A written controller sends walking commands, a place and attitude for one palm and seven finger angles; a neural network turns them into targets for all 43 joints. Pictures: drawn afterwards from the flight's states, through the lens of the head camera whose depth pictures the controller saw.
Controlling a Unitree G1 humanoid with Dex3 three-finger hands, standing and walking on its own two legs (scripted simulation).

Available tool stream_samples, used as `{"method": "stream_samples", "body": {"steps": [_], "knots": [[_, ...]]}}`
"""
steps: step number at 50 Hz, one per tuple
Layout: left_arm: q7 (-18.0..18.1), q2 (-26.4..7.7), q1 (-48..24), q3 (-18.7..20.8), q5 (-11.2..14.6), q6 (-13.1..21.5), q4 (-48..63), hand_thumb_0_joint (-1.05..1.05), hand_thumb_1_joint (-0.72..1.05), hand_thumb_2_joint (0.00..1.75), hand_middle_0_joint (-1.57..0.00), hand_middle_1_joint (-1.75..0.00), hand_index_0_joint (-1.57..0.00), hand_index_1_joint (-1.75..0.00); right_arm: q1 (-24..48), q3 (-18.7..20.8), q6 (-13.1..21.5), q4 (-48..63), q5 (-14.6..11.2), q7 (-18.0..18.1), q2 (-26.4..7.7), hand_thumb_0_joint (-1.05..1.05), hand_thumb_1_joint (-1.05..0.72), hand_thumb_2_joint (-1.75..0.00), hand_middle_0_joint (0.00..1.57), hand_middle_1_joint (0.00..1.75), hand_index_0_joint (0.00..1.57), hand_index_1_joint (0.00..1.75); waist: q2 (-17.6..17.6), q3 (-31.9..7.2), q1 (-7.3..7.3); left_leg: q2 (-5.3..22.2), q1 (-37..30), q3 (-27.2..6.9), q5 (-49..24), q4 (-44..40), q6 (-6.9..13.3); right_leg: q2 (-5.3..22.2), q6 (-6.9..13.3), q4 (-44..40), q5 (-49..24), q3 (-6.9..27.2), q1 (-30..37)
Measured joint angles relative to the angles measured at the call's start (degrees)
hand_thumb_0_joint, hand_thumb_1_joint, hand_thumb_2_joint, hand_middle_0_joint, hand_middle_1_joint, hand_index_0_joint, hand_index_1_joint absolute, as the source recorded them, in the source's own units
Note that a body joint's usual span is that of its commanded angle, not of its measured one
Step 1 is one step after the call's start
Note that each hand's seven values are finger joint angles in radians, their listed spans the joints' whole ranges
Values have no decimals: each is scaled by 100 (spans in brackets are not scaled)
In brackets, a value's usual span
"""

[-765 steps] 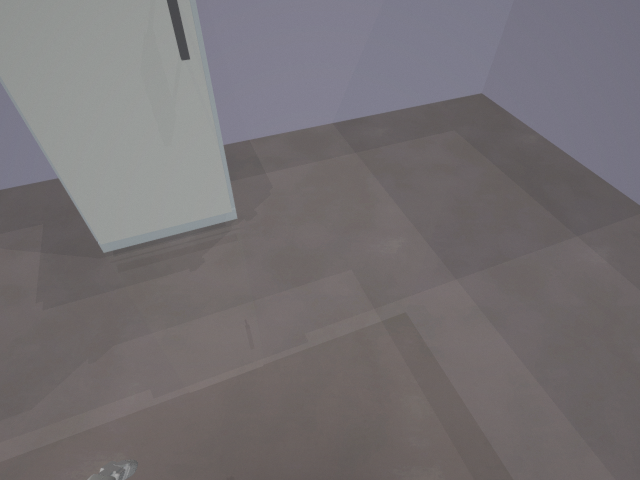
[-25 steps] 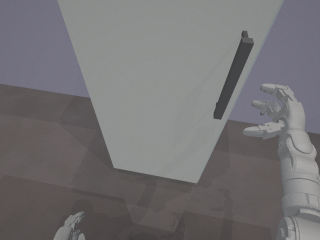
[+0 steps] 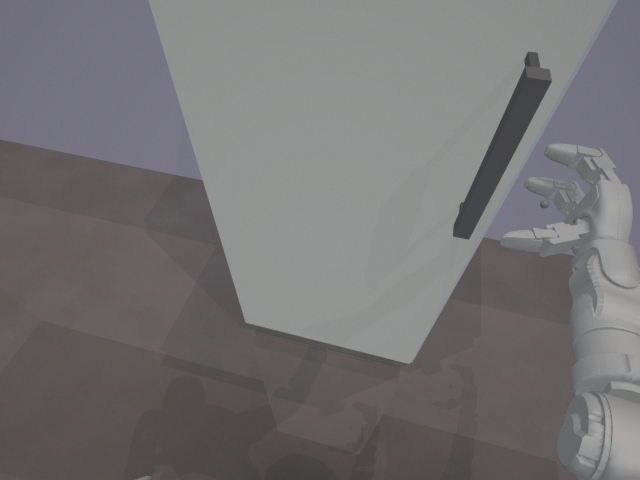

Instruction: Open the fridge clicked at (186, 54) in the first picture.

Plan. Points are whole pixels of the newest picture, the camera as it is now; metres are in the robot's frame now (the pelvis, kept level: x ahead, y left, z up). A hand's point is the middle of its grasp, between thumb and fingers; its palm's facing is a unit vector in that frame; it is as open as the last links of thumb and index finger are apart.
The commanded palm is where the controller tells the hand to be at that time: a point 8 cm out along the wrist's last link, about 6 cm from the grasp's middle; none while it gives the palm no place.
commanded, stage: move the hooked fingers beside the handle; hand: right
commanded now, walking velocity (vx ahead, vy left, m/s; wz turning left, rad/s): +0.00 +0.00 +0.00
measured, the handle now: (491, 158) +0.51 -0.16 +0.14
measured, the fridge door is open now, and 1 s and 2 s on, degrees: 0 0 0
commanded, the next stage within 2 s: feel for the door with the fingertips in 0.60 s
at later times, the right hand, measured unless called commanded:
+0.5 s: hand (533, 205) +0.45 -0.21 +0.12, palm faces +0.15 +0.99 +0.01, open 14.0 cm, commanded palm +0.41 -0.25 +0.13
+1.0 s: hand (515, 211) +0.43 -0.18 +0.12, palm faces +0.12 +0.99 +0.02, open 14.0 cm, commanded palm +0.40 -0.23 +0.13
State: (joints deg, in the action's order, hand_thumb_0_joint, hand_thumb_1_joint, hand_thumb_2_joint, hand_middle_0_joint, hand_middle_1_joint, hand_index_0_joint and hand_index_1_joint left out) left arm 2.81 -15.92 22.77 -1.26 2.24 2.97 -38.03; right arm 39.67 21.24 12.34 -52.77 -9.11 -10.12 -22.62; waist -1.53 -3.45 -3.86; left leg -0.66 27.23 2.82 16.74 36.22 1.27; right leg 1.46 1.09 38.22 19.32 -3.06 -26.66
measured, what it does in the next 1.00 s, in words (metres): stands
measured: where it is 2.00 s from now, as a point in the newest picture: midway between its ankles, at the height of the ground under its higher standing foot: outside the picture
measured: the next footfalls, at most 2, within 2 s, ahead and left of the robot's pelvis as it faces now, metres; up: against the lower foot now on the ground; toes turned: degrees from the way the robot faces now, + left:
none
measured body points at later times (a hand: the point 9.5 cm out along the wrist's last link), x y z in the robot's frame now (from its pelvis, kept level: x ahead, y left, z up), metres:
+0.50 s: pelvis +0.00 +0.00 +0.00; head +0.05 +0.00 +0.45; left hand +0.09 +0.25 -0.11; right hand +0.43 -0.26 +0.12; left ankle +0.01 +0.11 -0.72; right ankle +0.00 -0.11 -0.72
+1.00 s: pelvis +0.00 +0.00 +0.00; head +0.03 +0.00 +0.45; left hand +0.10 +0.25 -0.11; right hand +0.42 -0.23 +0.13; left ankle +0.01 +0.11 -0.72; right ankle +0.00 -0.11 -0.72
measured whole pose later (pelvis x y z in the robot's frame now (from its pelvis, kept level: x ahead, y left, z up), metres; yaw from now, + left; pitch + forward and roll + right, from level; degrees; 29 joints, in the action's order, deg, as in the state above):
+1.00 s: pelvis +0.00 +0.00 +0.00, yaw -1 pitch +7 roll +1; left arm 2.4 -15.0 18.2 -1.3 1.9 3.3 -36.6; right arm 38.5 15.4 9.9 -47.1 -8.5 -4.5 -16.1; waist -1.5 -3.3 -2.7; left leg -0.2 26.8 4.0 17.0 36.7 1.3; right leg 0.9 1.0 38.9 19.2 -1.8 -26.9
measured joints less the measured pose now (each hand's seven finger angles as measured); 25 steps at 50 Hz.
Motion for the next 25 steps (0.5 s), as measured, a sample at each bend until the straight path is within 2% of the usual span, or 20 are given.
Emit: {"method": "stream_samples", "body": {"steps": [4,12,16,20,25], "knots": [[20,-12,-27,13,16,-34,72,1,91,89,-20,-30,-20,-30,-107,-60,-184,10,-30,-16,14,-1,50,-30,30,120,30,120,-19,17,16,11,-15,21,-3,-18,-10,-12,11,4,-1,22,-6],[28,42,-263,15,-19,57,72,1,91,89,-20,-30,-20,-30,-46,-247,72,362,26,188,243,-1,50,-30,30,120,29,120,18,50,92,40,1,86,13,16,-22,-39,19,83,15,90,-73],[15,64,-381,-39,-14,51,61,1,91,89,-20,-30,-20,-30,324,-395,-78,-76,52,188,237,-1,50,-30,30,120,30,120,19,6,71,72,32,125,45,54,-31,-70,28,117,26,130,-120],[-14,82,-402,-67,-37,15,196,1,91,89,-20,-30,-20,-30,345,-286,-232,-213,93,236,239,-1,50,-30,30,120,30,120,12,-33,46,71,106,68,42,71,-35,-69,35,93,22,74,-152],[-77,115,-316,-46,-67,-3,263,1,91,89,-20,-30,-20,-30,-35,-164,8,254,107,335,339,-1,50,-30,30,120,30,120,11,-33,79,41,109,-2,68,99,-35,-40,29,98,64,6,-114]]}}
